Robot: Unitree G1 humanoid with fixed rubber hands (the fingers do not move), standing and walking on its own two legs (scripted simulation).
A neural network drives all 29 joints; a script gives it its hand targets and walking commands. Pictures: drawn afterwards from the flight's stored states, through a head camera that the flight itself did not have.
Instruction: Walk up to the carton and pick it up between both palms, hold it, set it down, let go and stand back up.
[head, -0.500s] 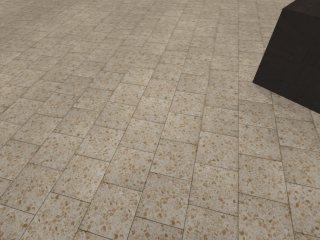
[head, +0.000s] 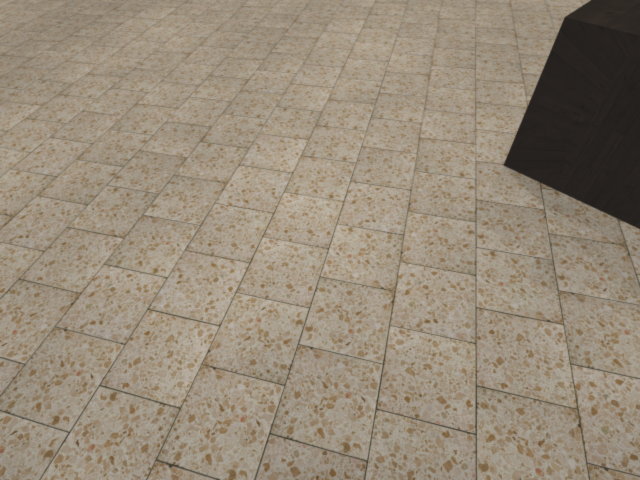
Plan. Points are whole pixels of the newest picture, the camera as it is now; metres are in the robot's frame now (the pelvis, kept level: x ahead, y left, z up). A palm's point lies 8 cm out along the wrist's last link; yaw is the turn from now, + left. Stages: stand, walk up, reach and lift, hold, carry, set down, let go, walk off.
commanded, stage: stand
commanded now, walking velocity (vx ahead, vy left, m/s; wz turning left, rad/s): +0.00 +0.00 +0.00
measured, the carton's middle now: out of the picture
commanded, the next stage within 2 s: walk up in 0.38 s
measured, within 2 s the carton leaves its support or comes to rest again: neither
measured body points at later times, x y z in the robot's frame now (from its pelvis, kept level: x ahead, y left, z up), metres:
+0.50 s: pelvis +0.00 +0.00 +0.00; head +0.00 +0.00 +0.45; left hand +0.03 +0.26 -0.14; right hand +0.03 -0.26 -0.14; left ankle +0.00 +0.12 -0.74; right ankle +0.01 -0.13 -0.74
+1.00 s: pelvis +0.08 -0.12 -0.04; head +0.06 -0.15 +0.41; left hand +0.21 +0.16 -0.13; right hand +0.08 -0.43 -0.18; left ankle +0.01 +0.09 -0.70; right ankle +0.11 -0.26 -0.74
